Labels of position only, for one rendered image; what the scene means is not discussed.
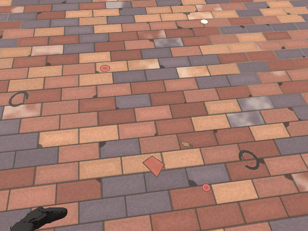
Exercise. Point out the robot left hand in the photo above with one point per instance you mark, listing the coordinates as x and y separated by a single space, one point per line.
38 217

